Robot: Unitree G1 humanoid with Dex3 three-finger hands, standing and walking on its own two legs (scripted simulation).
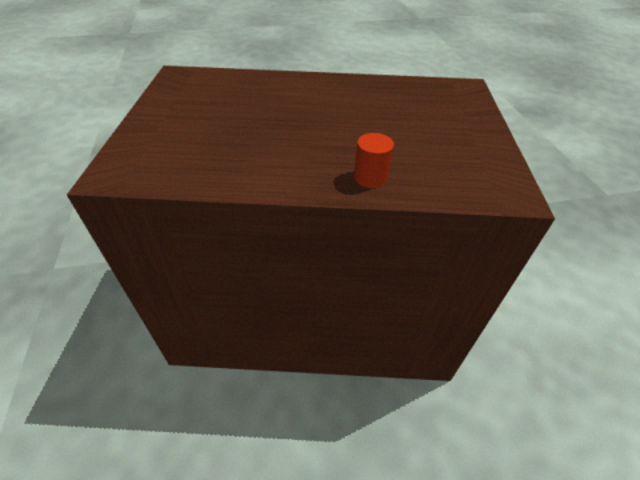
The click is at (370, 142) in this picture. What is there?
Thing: squat round
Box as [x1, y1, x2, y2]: [354, 133, 393, 187]
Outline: 368,133 362,135 358,139 354,178 361,185 367,187 376,187 384,184 387,179 393,142 389,137 379,133
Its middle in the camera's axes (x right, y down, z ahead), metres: +0.11 -0.17 +0.79
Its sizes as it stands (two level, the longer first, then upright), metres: 0.071 0.071 0.084
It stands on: a support 0.75 m high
